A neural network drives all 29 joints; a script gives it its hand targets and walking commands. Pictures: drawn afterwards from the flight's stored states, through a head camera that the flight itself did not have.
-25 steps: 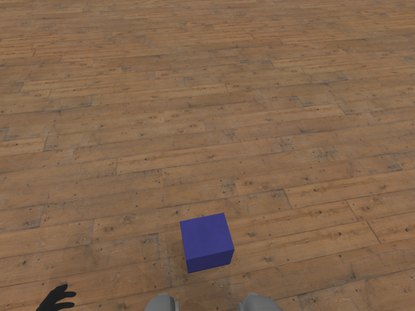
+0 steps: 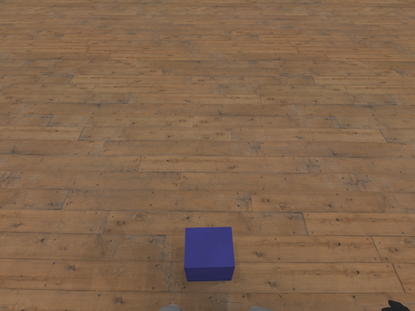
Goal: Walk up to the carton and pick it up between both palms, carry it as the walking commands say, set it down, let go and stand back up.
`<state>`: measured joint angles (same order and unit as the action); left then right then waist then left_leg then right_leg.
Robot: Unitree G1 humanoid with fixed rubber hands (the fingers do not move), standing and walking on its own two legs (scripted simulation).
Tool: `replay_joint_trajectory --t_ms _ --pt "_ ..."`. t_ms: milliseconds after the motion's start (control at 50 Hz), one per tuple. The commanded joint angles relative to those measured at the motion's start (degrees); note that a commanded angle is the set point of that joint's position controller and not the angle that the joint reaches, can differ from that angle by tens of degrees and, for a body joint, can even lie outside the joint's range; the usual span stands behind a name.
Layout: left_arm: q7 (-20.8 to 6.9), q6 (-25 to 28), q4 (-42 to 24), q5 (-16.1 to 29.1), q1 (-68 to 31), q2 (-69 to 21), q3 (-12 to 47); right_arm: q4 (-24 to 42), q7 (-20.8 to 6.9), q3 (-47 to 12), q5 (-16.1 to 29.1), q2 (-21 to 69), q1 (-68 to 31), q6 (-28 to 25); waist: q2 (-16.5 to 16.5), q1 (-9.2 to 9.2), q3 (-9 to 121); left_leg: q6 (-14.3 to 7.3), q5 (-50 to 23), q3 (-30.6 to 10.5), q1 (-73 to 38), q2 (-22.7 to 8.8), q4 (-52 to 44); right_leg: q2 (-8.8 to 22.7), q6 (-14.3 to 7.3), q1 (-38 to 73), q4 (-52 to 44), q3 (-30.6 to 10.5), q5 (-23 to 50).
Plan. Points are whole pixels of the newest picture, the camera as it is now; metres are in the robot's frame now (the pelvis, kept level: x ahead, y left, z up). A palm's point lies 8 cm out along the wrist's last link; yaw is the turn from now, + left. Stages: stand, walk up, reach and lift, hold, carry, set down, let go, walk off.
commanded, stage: walk up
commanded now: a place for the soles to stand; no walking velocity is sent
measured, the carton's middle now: (208, 254) +0.45 +0.03 -0.62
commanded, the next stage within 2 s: none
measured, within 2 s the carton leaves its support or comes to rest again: neither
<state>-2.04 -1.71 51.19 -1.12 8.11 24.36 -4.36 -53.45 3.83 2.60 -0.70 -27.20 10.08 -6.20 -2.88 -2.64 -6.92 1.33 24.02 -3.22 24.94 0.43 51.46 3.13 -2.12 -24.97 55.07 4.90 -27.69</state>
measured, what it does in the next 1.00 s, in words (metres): stands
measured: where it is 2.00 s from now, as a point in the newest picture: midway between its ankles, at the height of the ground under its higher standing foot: outside the picture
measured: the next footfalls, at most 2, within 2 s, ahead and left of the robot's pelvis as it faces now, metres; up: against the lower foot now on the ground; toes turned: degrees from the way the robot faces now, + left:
none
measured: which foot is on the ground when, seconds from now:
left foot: down 0.00-1.00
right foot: down 0.00-1.00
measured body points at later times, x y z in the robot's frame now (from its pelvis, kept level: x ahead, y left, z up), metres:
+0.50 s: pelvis +0.00 -0.03 +0.01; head +0.04 -0.03 +0.46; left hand +0.08 +0.30 -0.10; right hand +0.13 -0.37 -0.09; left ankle +0.04 +0.12 -0.68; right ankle +0.02 -0.09 -0.69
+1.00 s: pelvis +0.01 -0.01 +0.04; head +0.02 +0.00 +0.49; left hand +0.08 +0.32 -0.08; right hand +0.14 -0.32 -0.07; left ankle +0.04 +0.12 -0.69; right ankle +0.02 -0.09 -0.69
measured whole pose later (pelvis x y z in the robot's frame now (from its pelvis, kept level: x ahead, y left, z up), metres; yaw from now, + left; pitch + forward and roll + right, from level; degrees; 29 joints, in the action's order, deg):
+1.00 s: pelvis +0.01 -0.01 +0.04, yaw +5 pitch -4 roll +0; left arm -1.7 -0.8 59.0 -0.3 3.9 22.6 -2.7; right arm -60.7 1.9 0.7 -1.0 -22.7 5.8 -3.3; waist -0.8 -1.0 -5.9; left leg -0.4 15.6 0.6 16.3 -0.4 35.6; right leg 0.8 -2.6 -13.0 35.9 7.7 -19.5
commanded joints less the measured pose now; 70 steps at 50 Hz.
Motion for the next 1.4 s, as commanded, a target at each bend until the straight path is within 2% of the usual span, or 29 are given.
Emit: replay_joint_trajectory --t_ms 0,40,80,140,180,200,220,240,260,280,320,340,380,400,440,520,560,600,640,700,740,760,840,920,960,980,1040,1100,1380 --pt "0.7 1.4 -3.8 0.4 -2.3 12.4 -3.1 2.1 1.0 3.1 0.5 -15.4 1.6 0.4 3.6 1.39 12.5 -12.6 -21.0 -18.1 -5.6 -10.2 -9.0 3.2 1.4 3.8 -12.2 -11.6 17.2" --pt "0.8 1.9 -3.1 0.0 -0.3 15.3 -4.0 2.4 1.2 2.3 1.3 -11.9 -1.8 1.3 -4.9 -0.97 8.8 -5.9 -16.5 -1.7 4.5 -0.3 2.7 10.2 -3.4 9.7 -25.5 -20.2 17.1" --pt "0.9 2.0 -3.0 -0.6 1.8 15.5 -3.5 2.0 1.5 1.9 1.1 -10.9 -2.0 1.9 -6.0 -1.74 5.7 -4.6 10.2 0.6 11.1 1.1 6.8 18.4 -8.2 12.2 -30.8 -26.9 21.3" --pt "1.2 1.9 -4.3 -1.0 -0.9 14.3 -2.8 0.5 1.0 2.0 1.0 -11.0 1.2 1.5 -6.8 0.18 5.3 -4.4 9.6 1.1 7.0 -1.3 4.1 17.2 -9.5 10.8 -28.2 -21.6 23.3" --pt "0.9 1.4 -5.3 -0.5 -4.5 13.0 -2.1 -1.2 0.4 2.1 0.6 -10.6 4.6 0.8 -6.0 2.90 7.0 -4.5 -1.4 5.2 -4.6 -0.7 -8.1 12.9 -8.1 5.5 -23.2 -13.5 22.3" --pt "0.7 1.1 -5.3 -0.1 -4.7 11.3 -1.3 -1.7 0.3 2.4 0.0 -11.0 5.3 0.4 -3.9 3.96 7.7 -4.9 -9.7 3.1 -11.1 -0.9 -13.6 10.4 -5.8 0.6 -19.8 -10.4 20.0" --pt "0.5 1.0 -6.0 0.1 -4.9 9.9 -1.1 -1.5 0.4 3.2 -0.7 -13.6 6.0 0.0 1.4 4.39 9.2 -6.8 -14.7 -7.9 -15.6 -6.4 -15.9 7.0 -2.2 -4.2 -13.8 -7.4 17.2" --pt "0.5 0.5 -6.2 0.4 -4.7 10.4 -1.6 -0.4 0.6 3.8 -0.9 -16.6 5.3 -0.1 7.4 4.04 10.9 -13.1 -14.0 -24.4 -13.0 -14.1 -18.9 1.9 1.6 -3.9 -5.7 -6.7 10.0" --pt "0.7 0.2 -5.5 0.4 -4.4 11.4 -2.6 0.2 0.7 3.9 -0.3 -17.6 4.0 0.1 7.7 3.69 12.7 -18.9 -18.6 -29.9 -10.1 -19.1 -20.2 0.4 2.7 0.7 -2.1 -7.8 -1.6" --pt "0.8 0.3 -5.3 0.3 -3.9 11.1 -2.5 1.0 1.0 3.9 -0.1 -17.5 1.3 0.3 8.3 2.98 11.7 -20.7 -22.6 -29.1 -8.4 -20.3 -19.6 0.8 3.1 1.7 -1.9 -9.2 -4.0" --pt "0.8 0.8 -2.7 0.3 0.7 10.6 -2.9 1.7 1.1 3.0 0.4 -15.4 -2.9 1.0 8.5 0.19 11.5 -18.0 -25.9 -23.3 -3.7 -18.0 -15.2 0.7 1.5 6.5 -8.5 -9.8 2.8" --pt "0.8 1.2 -2.0 0.2 1.9 11.5 -3.3 1.9 0.9 2.3 0.5 -13.8 -2.9 1.4 6.9 -0.65 11.2 -14.4 -23.2 -18.4 0.8 -14.6 -12.3 1.8 1.0 9.6 -13.0 -12.5 7.9" --pt "0.8 2.0 -2.1 -0.5 1.5 15.5 -3.9 1.6 1.0 1.6 1.3 -11.0 -5.3 2.4 -5.6 -2.11 6.6 -4.5 -4.0 2.4 11.4 -0.6 0.7 14.0 -3.8 14.2 -33.2 -26.7 13.2" --pt "0.8 2.1 -2.0 -0.6 2.2 14.9 -3.4 1.0 1.3 1.4 1.1 -10.5 -5.8 2.9 -4.1 -2.20 5.5 -4.0 10.3 0.2 12.6 0.2 3.1 17.5 -5.3 14.6 -34.6 -30.6 19.1" --pt "1.5 2.3 -2.2 -0.9 2.2 15.0 -3.2 -0.4 1.2 1.6 1.2 -10.3 -3.1 2.8 -3.1 -0.85 4.7 -4.3 10.9 -2.2 11.0 -0.7 4.5 17.3 -5.9 15.9 -32.9 -27.6 23.6" --pt "1.9 2.6 -2.4 0.0 -3.5 12.9 -1.8 -2.7 -0.3 1.9 0.3 -10.3 0.1 2.3 -3.4 2.38 6.2 -3.7 1.4 2.2 -2.9 -2.5 -6.4 14.8 -5.1 10.3 -28.9 -19.0 27.1" --pt "1.6 2.4 -1.8 0.6 -4.4 11.4 -1.0 -2.9 -0.6 2.1 -0.2 -10.6 -0.1 1.8 -0.5 3.67 7.1 -4.6 -15.9 -0.3 -13.5 -3.7 -16.7 10.3 -0.4 3.8 -25.1 -11.8 26.1" --pt "1.5 2.1 -1.4 0.7 -3.9 11.7 -1.5 -1.5 -0.8 2.5 -0.1 -12.5 -2.1 1.7 1.7 2.90 9.8 -10.2 -17.2 -12.9 -12.6 -10.2 -16.4 4.3 3.7 4.4 -20.6 -9.2 13.7" --pt "1.5 1.7 -0.5 0.7 -4.4 10.7 -1.7 -2.0 -0.6 2.4 0.1 -12.4 -2.2 2.2 4.5 2.85 11.2 -13.6 -14.4 -16.1 -9.2 -12.7 -19.4 2.4 2.9 8.8 -16.9 -9.8 8.9" --pt "1.1 1.9 1.5 0.5 -2.7 10.9 -1.7 -1.7 -0.8 1.4 0.3 -11.2 -6.2 2.7 4.7 0.78 8.5 -10.5 -8.0 -12.0 -2.4 -10.2 -18.9 3.9 0.0 12.0 -24.3 -12.1 7.8" --pt "0.9 2.3 2.8 0.1 -2.9 12.7 -2.0 -2.4 -1.0 0.9 0.6 -9.2 -8.0 3.1 0.4 0.39 5.4 -5.0 -5.4 0.0 -1.3 -2.0 -12.2 10.6 -3.7 11.2 -35.3 -18.2 4.9" --pt "0.9 2.5 2.8 0.1 -3.3 13.1 -1.8 -3.1 -1.0 0.8 0.5 -8.7 -6.7 3.3 -0.4 1.14 4.6 -4.2 -2.7 2.4 -2.3 -1.8 -12.2 13.2 -5.3 10.4 -36.5 -19.4 5.0" --pt "0.8 1.8 2.7 0.2 -7.9 10.3 -0.4 -4.1 -1.6 1.1 -0.3 -9.1 -4.5 2.4 0.1 3.59 5.0 -5.5 -8.7 -3.1 -12.4 -4.3 -21.0 6.9 -2.8 4.7 -32.4 -10.2 4.2" --pt "0.6 1.4 4.1 0.9 -6.7 9.6 -0.5 -4.4 -1.4 0.9 -0.4 -10.9 -5.3 2.0 5.6 1.94 7.0 -9.9 -12.4 -14.2 -9.0 -11.8 -27.4 2.1 -0.2 11.5 -25.4 -8.2 8.5" --pt "0.5 1.5 4.8 0.9 -5.4 9.3 -0.4 -4.2 -1.3 0.6 -0.2 -10.2 -6.9 2.0 5.0 1.04 7.3 -9.3 -13.9 -13.2 -6.5 -11.4 -27.4 2.3 -1.0 14.8 -27.3 -8.7 10.5" --pt "0.9 2.6 6.4 1.8 -5.5 7.6 0.6 -4.2 -2.2 -0.4 0.0 -6.8 -10.7 2.6 7.3 0.17 7.5 -6.3 -17.4 -7.5 -5.3 -8.5 -27.0 4.6 -1.1 18.7 -33.3 -9.7 13.1" --pt "1.6 3.6 7.2 1.4 -8.4 10.0 0.8 -6.4 -2.7 -0.6 0.4 -5.9 -10.0 3.4 4.7 2.29 7.5 -3.0 -21.1 -1.8 -11.6 -4.9 -25.3 9.2 -2.5 17.2 -37.6 -12.2 20.3" --pt "1.8 3.5 8.2 1.6 -10.2 9.2 1.3 -7.4 -3.0 -0.6 0.5 -6.0 -10.1 3.6 1.5 2.61 9.2 -3.6 -24.8 -2.8 -16.1 -6.2 -28.6 7.4 -0.6 18.4 -38.5 -8.5 21.5" --pt "1.9 3.3 10.5 1.5 -10.1 7.6 2.2 -9.5 -3.2 -0.6 0.0 -5.4 -11.7 3.4 2.1 2.21 9.6 -3.1 -23.8 -4.5 -16.8 -8.5 -36.1 5.8 0.6 22.2 -40.8 -6.6 18.7"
